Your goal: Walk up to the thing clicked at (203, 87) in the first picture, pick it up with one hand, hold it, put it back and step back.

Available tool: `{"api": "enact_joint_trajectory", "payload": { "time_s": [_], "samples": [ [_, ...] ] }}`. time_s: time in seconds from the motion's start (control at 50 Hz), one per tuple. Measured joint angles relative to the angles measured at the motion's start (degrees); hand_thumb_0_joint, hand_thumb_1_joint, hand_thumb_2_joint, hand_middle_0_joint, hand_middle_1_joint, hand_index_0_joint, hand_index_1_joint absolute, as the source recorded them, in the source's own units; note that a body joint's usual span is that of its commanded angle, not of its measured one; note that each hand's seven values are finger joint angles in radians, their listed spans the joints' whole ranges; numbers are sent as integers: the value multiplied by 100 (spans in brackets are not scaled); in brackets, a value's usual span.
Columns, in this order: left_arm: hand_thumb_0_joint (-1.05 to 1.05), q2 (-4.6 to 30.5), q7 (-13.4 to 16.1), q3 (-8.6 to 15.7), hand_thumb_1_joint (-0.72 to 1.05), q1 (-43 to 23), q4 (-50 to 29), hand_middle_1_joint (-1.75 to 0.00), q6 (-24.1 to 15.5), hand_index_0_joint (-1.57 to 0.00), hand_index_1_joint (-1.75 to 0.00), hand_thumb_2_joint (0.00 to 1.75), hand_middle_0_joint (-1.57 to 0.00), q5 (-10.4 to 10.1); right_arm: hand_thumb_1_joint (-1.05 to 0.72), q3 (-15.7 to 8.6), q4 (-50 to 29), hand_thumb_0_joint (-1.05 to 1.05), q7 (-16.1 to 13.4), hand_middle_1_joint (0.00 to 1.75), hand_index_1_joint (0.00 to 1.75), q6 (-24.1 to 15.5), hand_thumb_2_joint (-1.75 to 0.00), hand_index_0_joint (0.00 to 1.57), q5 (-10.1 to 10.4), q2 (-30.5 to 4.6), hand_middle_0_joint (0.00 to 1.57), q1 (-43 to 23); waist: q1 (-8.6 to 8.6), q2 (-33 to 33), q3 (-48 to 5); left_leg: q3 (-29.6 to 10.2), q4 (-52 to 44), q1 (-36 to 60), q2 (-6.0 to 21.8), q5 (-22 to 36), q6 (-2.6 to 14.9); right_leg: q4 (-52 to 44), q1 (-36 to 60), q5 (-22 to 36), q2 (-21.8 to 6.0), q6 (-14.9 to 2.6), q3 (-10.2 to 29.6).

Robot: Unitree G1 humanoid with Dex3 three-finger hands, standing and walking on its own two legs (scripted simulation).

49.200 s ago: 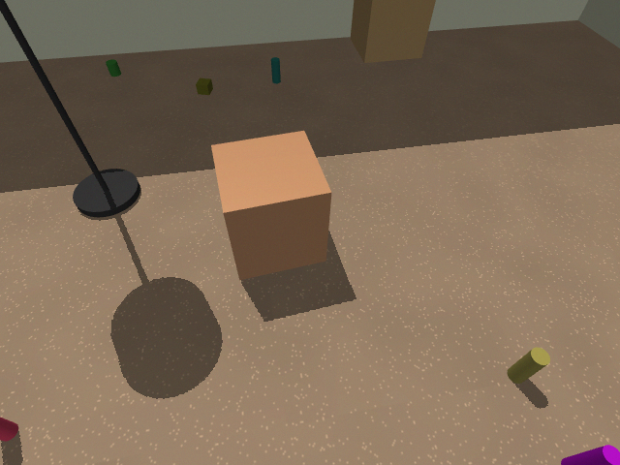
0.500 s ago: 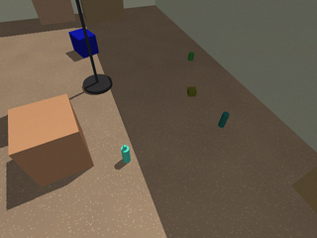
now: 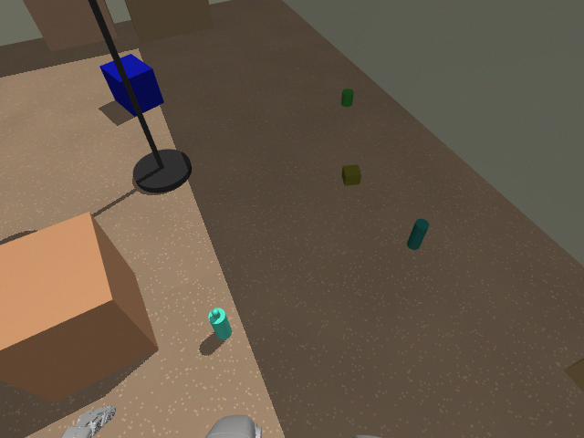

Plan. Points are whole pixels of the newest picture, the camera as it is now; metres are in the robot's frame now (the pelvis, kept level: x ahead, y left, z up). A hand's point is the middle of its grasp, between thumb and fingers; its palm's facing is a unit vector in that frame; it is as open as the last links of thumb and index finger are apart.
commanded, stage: walk up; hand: right
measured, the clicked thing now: (351, 175) +1.29 -0.28 -0.74
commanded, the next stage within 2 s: none
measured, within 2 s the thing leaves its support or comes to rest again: neither
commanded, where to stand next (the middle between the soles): +0.91 -0.02 m, yaw -2 degrees
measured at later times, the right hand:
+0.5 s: hand (440, 334) +0.28 -0.24 -0.12, palm faces +0.02 +0.92 -0.39, open 7.3 cm
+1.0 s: hand (426, 230) +0.51 -0.28 -0.14, palm faces -0.06 +0.94 -0.34, open 7.3 cm
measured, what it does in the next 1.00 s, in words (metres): walks ahead: left foot, then right foot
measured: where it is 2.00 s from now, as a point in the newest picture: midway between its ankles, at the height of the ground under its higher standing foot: (292, 268)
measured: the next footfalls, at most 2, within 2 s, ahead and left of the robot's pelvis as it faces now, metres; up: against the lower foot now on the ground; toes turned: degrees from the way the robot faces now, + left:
left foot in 0.24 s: +0.27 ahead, +0.16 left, +0.00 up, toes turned +5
right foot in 0.64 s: +0.47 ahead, -0.11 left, +0.00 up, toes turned -8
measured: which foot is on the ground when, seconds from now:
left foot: up 0.00-0.22, down 0.24-0.68, up 0.70-1.00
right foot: down 0.00-0.26, up 0.28-0.62, down 0.64-1.00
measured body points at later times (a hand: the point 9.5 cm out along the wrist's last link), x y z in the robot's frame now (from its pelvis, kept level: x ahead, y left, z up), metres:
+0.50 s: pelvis +0.24 +0.04 +0.01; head +0.26 +0.06 +0.45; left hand +0.32 +0.35 -0.12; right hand +0.28 -0.28 -0.09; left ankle +0.23 +0.16 -0.73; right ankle +0.31 -0.11 -0.69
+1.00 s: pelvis +0.45 +0.00 +0.01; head +0.46 -0.01 +0.46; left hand +0.50 +0.32 -0.10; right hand +0.51 -0.33 -0.11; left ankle +0.58 +0.16 -0.70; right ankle +0.43 -0.10 -0.73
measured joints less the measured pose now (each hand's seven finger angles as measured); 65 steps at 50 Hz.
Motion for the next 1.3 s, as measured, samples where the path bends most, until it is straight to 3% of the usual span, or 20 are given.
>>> {"api": "enact_joint_trajectory", "payload": {
  "time_s": [0.1,0.22,0.24,0.28,0.32,0.36,0.42,0.5,0.62,0.64,0.68,0.74,0.78,0.92,1.06,1.1,1.14,1.22,1.3],
  "samples": [
    [0,139,-35,6,90,391,3,-30,-62,-20,-30,90,-21,27,-91,-95,-72,0,159,30,30,39,-90,20,-101,-21,20,-107,151,-112,-149,180,-1377,-394,227,472,-122,-350,565,-251,19,15,-18],
    [0,337,-32,50,90,804,135,-30,12,-20,-30,90,-21,28,-91,-239,-57,0,194,30,30,-13,-90,20,-118,-131,20,-172,257,-333,-327,349,-2513,21,184,1089,-37,-33,974,-986,-118,270,57],
    [0,356,-19,42,90,875,143,-30,27,-20,-30,90,-21,32,-91,-264,-80,0,174,30,30,-52,-90,20,-125,-172,20,-169,247,-366,-359,388,-2627,179,115,1091,-18,238,953,-1228,-180,306,89],
    [1,389,44,37,90,883,230,-30,91,-20,-30,90,-21,25,-91,-308,-133,0,79,30,30,-151,-90,20,-133,-122,20,-258,190,-579,-306,550,-2305,228,-42,897,-56,1429,554,-1493,-356,202,347],
    [1,384,93,-11,90,792,320,-30,162,-20,-30,90,-21,18,-91,-253,-230,0,23,30,30,-220,-90,20,-62,-37,20,-282,99,-627,-240,596,-2240,377,-47,670,-38,2703,-40,-1458,-167,151,642],
    [1,409,92,-40,90,681,353,-30,163,-20,-30,90,-20,-26,-91,-174,-285,0,-8,30,30,-231,-90,20,-14,79,20,-232,33,-713,-190,636,-2500,673,-73,634,-28,3244,-533,-1176,-85,125,783],
    [1,397,36,-49,90,546,292,-30,112,-20,-30,90,-20,-27,-91,-87,-293,0,-28,30,30,-217,-90,20,3,172,20,-88,6,-770,-169,713,-2990,1125,-122,653,-35,2983,-1077,-778,-182,196,841],
    [1,324,-57,-34,90,408,205,-30,113,-20,-30,90,-20,44,-90,-71,-323,0,-35,30,30,-209,-90,21,-18,166,21,92,-59,-663,-117,781,-3348,1589,-135,514,-52,1958,-1447,-349,-378,320,728],
    [1,253,-138,12,90,199,150,-30,115,-20,-30,90,-21,82,-90,-88,-338,0,-34,30,30,-139,-90,21,-34,14,21,318,-171,-440,-45,877,-3111,2083,-85,-163,-270,492,-1211,350,-445,204,400],
    [1,260,-139,26,90,187,125,-30,87,-20,-30,90,-21,85,-90,-82,-326,0,-40,30,30,-113,-90,21,-37,-19,21,375,-176,-400,-69,870,-2915,2108,-49,-370,-297,365,-1072,374,-399,158,337],
    [0,226,-86,65,90,98,55,-30,-15,-20,-30,90,-21,129,-90,-86,-248,0,-93,30,30,-29,-90,21,-25,-70,21,385,-157,-170,-4,683,-1847,1819,181,-652,-109,688,-1016,344,-236,75,182],
    [0,155,2,55,90,66,-110,-30,-92,-20,-30,90,-21,11,-91,-23,-101,1,-159,30,30,89,-90,20,25,-53,20,280,-25,-101,41,55,142,905,-95,-596,112,878,-811,-66,-213,21,126],
    [0,77,58,-9,90,127,-157,-30,-98,-20,-30,90,-21,-31,-91,-6,-77,1,-152,30,30,78,-90,20,59,-93,20,227,16,8,23,-82,579,398,-123,-278,135,600,-491,-87,-180,30,53],
    [0,102,80,-98,90,512,-141,-30,-127,-20,-30,90,-21,12,-91,-80,-144,0,34,30,30,87,-90,20,-12,-100,20,72,111,42,-62,129,-767,-459,249,431,-108,-216,414,-169,-91,6,-108],
    [0,307,51,-47,90,876,-12,-30,-29,-20,-30,90,-21,12,-91,-154,-96,0,153,30,30,90,-90,20,-57,-51,20,-117,265,-216,-150,278,-2319,-154,266,1118,-47,-160,862,-717,-111,181,-107],
    [0,335,62,-46,90,978,10,-30,20,-20,-30,90,-21,18,-91,-173,-114,0,135,30,30,28,-90,20,-69,-85,20,-127,282,-276,-208,353,-2650,180,147,1058,-4,156,877,-1053,-174,274,-79],
    [1,376,107,-45,90,989,62,-30,75,-20,-30,90,-21,23,-91,-212,-151,0,58,30,30,-78,-90,20,-90,-37,20,-209,261,-514,-160,485,-2516,290,-53,1061,-72,1007,641,-1385,-406,184,78],
    [1,349,165,-121,90,755,199,-30,174,-20,-30,90,-21,-14,-91,-129,-355,0,-41,30,30,-191,-90,20,24,102,20,-257,100,-614,-19,517,-2446,534,-82,751,-47,3013,-367,-1428,-169,112,551],
    [1,335,93,-118,90,545,131,-30,128,-20,-30,90,-21,-22,-91,-38,-429,0,-76,30,30,-164,-90,20,31,187,20,-113,31,-665,-1,548,-2885,949,-104,757,-48,2738,-1019,-1049,-272,182,612]
  ]
}}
